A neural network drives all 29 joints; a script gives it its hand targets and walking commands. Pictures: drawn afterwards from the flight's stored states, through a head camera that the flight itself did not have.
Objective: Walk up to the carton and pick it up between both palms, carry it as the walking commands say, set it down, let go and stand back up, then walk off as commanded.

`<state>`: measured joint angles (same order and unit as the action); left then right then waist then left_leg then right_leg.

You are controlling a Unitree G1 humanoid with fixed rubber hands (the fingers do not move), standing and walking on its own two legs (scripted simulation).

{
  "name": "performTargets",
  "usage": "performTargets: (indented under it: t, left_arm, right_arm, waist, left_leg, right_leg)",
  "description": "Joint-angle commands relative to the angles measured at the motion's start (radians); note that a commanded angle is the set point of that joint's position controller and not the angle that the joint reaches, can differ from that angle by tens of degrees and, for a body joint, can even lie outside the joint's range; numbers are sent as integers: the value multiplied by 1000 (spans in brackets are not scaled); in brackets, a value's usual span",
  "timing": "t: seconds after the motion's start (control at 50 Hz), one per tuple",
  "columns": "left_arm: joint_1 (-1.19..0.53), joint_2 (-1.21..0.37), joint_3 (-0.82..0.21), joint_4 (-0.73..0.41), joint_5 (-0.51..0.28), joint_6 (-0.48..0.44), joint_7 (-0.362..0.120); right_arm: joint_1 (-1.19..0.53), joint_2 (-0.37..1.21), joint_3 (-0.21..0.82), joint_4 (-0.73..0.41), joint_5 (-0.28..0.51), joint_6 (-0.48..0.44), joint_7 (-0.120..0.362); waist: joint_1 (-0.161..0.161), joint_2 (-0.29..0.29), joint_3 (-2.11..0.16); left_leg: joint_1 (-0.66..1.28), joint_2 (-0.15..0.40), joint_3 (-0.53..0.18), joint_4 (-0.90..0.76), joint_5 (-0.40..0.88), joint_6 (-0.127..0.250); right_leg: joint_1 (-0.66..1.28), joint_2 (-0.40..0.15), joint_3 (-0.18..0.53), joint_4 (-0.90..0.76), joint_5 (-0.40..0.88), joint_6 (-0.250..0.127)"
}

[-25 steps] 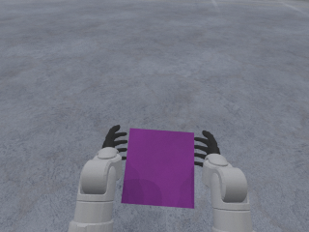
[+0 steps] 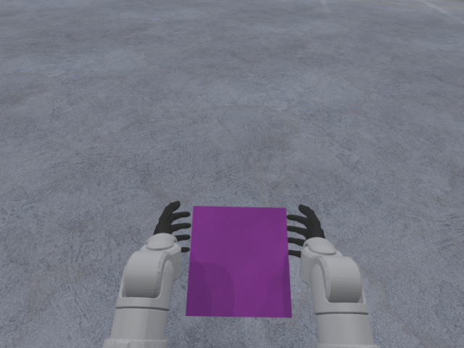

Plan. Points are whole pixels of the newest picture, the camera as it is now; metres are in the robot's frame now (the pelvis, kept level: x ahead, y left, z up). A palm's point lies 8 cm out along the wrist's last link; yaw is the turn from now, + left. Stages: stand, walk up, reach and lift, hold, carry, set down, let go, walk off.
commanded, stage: carry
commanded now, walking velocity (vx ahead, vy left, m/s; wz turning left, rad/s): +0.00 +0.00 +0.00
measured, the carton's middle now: (237, 262) +0.32 +0.00 -0.02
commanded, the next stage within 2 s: hold in 0.76 s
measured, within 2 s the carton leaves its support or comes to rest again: neither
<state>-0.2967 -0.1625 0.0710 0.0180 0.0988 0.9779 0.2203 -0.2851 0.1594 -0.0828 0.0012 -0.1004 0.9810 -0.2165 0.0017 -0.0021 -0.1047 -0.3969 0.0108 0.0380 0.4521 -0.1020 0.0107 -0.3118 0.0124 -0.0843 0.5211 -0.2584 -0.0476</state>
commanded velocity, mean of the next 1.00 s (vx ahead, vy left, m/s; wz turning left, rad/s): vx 0.00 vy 0.00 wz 0.00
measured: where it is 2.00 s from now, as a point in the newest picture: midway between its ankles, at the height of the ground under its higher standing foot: outside the picture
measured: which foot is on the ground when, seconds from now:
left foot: down 0.00-1.00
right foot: down 0.00-1.00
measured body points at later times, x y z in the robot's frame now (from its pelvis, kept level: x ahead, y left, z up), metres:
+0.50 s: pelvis +0.02 +0.01 +0.00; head +0.01 +0.00 +0.45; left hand +0.33 +0.13 +0.06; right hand +0.33 -0.12 +0.06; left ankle +0.08 +0.11 -0.73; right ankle +0.01 -0.09 -0.73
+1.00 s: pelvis +0.02 +0.01 +0.01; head -0.01 +0.02 +0.46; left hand +0.32 +0.14 +0.04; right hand +0.32 -0.12 +0.04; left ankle +0.08 +0.13 -0.73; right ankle +0.01 -0.09 -0.73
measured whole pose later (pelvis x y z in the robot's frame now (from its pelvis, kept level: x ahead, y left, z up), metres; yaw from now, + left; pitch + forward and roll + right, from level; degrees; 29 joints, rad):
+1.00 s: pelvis +0.02 +0.01 +0.01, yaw -5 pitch -5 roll +0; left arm -0.20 -0.14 0.09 0.17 0.22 0.75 0.10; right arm -0.26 0.15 -0.05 0.26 -0.18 0.71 -0.11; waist 0.04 -0.01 0.03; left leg -0.16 -0.01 -0.04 0.41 -0.15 0.00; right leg -0.09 0.04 0.01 0.43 -0.24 -0.03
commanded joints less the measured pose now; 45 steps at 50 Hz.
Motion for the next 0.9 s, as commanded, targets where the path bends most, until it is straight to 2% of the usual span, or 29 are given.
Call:
performTargets:
  t: [0.0, 0.34, 0.74, 0.76, 0.78, 0.8, 0.82, 0.84, 0.86, 0.88]
  left_arm:
    - [-301, -908, -369, -98, -218, -37, -174]
    - [-292, -890, -371, -82, -210, -82, -188]
    - [-290, -873, -362, -68, -201, -107, -189]
    - [-63, -766, -223, 283, -3, -138, -236]
    - [-156, -797, -317, 196, -52, -220, -257]
    - [-218, -846, -385, 126, -78, -258, -279]
    - [-251, -908, -435, 70, -100, -281, -297]
    - [-315, -959, -483, 5, -128, -301, -311]
    - [-342, -990, -504, -25, -143, -312, -323]
    - [-369, -999, -506, -36, -152, -318, -334]
  right_arm:
    - [-317, 886, 366, -108, 216, -45, 172]
    - [-303, 877, 371, -86, 196, -85, 181]
    - [-297, 863, 362, -64, 182, -111, 184]
    - [-66, 751, 199, 287, -51, -135, 230]
    - [-160, 802, 289, 262, 2, -218, 253]
    - [-224, 875, 362, 189, 49, -260, 280]
    - [-282, 941, 431, 118, 96, -289, 299]
    - [-346, 1003, 485, 57, 139, -310, 314]
    - [-410, 1052, 521, 28, 174, -324, 329]
    - [-434, 1080, 545, 40, 185, -331, 338]
  waist:
    - [-2, 12, -245]
    - [2, -2, -262]
    - [1, -2, -251]
    - [-1, -14, 145]
    - [-21, -13, 51]
    - [-29, -25, -38]
    - [-23, -44, -161]
    - [-1, -65, -300]
    - [29, -62, -375]
    - [48, -72, -377]
  left_leg:
    - [151, 117, -118, -58, -12, 36]
    - [176, 120, -108, -22, 111, 46]
    - [171, 118, -103, -12, 106, 50]
    - [343, -86, -128, -51, 95, 15]
    - [377, -87, -137, -24, 198, 16]
    - [412, -92, -145, 0, 232, 7]
    - [434, -99, -146, 12, 290, 4]
    - [464, -105, -153, 26, 357, 1]
    - [441, -109, -156, 22, 388, -3]
    - [417, -117, -145, 18, 352, -7]
  right_leg:
    - [40, -142, 135, -108, -1, -17]
    - [78, -156, 122, -78, 104, -7]
    - [95, -153, 120, -82, 129, -11]
    - [93, 32, 188, -217, 189, 37]
    - [110, 29, 200, -210, 266, 32]
    - [139, 22, 213, -190, 317, 32]
    - [186, 18, 224, -169, 415, 35]
    - [242, 24, 234, -135, 527, 47]
    - [319, 30, 237, -106, 634, 58]
    - [331, 31, 233, -105, 603, 59]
